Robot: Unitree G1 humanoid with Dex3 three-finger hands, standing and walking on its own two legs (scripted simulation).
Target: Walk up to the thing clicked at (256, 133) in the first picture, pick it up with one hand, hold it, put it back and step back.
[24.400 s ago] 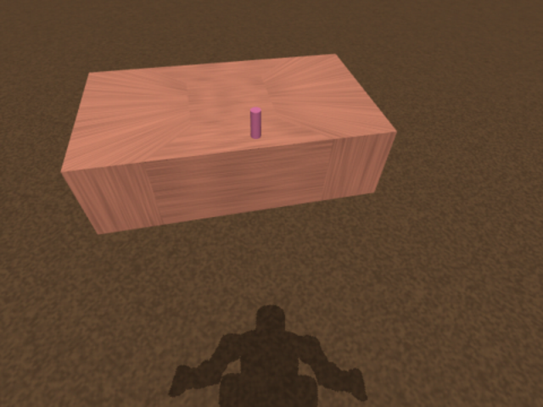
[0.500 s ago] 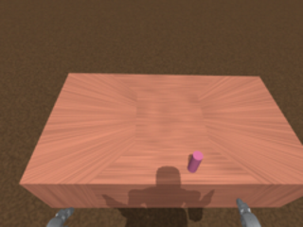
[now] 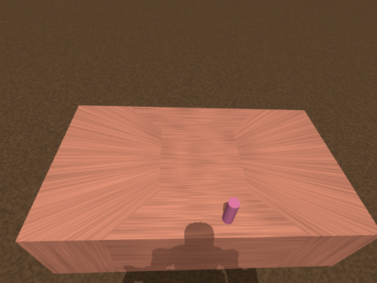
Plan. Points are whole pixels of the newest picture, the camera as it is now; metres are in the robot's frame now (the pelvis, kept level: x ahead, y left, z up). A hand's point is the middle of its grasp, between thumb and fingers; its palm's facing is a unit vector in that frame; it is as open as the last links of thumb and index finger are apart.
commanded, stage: home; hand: right
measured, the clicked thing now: (230, 211) +0.45 -0.18 -0.32
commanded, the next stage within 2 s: stand in 0.94 s
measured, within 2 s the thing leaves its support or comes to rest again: neither
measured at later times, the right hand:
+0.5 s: hand out of the picture +0.04 -0.24 -0.15, palm faces -0.01 +0.93 -0.36, open 17.5 cm
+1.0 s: hand out of the picture +0.07 -0.24 -0.15, palm faces +0.00 +0.93 -0.36, open 17.6 cm
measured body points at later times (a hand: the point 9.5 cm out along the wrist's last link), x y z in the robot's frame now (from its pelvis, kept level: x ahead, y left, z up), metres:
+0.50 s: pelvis -0.01 +0.01 +0.00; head -0.02 +0.02 +0.45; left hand +0.03 +0.30 -0.14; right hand +0.04 -0.29 -0.13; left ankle +0.02 +0.12 -0.74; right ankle -0.01 -0.13 -0.74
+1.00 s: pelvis +0.00 +0.01 +0.01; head +0.00 +0.02 +0.45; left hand +0.07 +0.30 -0.14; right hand +0.07 -0.29 -0.12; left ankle +0.02 +0.12 -0.74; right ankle -0.01 -0.13 -0.74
